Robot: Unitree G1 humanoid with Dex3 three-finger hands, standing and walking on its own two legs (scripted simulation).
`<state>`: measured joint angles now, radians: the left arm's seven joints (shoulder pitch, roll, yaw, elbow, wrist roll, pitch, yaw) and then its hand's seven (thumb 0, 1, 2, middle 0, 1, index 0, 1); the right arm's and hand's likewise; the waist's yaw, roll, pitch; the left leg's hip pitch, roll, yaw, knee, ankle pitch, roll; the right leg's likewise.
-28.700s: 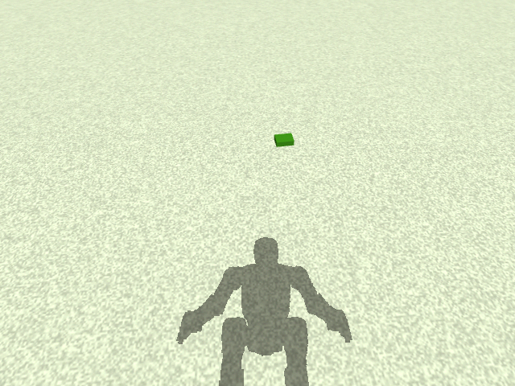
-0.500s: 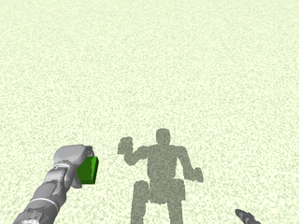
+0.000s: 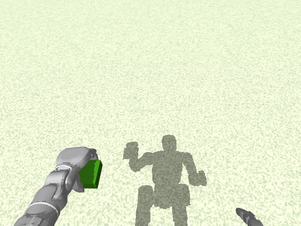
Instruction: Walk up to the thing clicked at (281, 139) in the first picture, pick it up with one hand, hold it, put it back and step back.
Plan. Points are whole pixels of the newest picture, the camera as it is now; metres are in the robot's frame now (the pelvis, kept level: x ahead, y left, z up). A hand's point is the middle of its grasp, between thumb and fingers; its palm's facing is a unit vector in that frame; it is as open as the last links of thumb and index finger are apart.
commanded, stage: hold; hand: left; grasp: from above
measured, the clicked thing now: (81, 173) +0.30 +0.23 -0.08
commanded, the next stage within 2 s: crouch in 1.08 s
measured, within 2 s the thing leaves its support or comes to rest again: neither
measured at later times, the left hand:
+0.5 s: hand (79, 173) +0.28 +0.22 -0.04, palm faces -0.46 -0.06 -0.89, open 10.4 cm
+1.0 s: hand (78, 171) +0.29 +0.22 -0.04, palm faces -0.46 -0.06 -0.89, open 10.4 cm
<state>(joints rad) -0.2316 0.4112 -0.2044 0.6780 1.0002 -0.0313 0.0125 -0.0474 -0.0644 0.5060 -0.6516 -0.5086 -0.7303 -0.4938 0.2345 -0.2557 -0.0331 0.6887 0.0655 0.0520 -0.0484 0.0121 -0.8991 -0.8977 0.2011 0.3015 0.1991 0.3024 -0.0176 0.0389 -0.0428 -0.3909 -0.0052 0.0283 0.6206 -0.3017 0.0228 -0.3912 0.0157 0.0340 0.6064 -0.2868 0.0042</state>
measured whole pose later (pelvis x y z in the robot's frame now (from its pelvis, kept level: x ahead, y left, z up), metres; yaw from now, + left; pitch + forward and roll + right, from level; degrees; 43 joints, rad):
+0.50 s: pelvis -0.01 +0.00 +0.01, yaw +0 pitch +2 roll +0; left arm -0.22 0.41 -0.21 0.63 0.99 -0.04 -0.02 -0.05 -0.08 0.52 -0.65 -0.53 -0.73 -0.52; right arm 0.21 -0.26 -0.02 0.68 0.07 0.06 -0.06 0.01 -0.90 -0.90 0.20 0.30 0.20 0.30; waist -0.01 0.05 -0.01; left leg -0.31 -0.01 0.03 0.54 -0.26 0.02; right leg -0.32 0.01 0.03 0.53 -0.25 0.00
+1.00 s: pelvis +0.00 +0.00 +0.01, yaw +0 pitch +2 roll +0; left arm -0.21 0.41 -0.21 0.61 0.99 -0.04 -0.02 -0.05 -0.08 0.52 -0.66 -0.53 -0.73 -0.51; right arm 0.20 -0.25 -0.02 0.69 0.07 0.07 -0.06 0.01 -0.90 -0.90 0.20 0.30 0.20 0.30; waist 0.00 0.05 0.00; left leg -0.28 -0.01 0.02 0.50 -0.25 0.02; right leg -0.29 0.01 0.03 0.50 -0.24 0.00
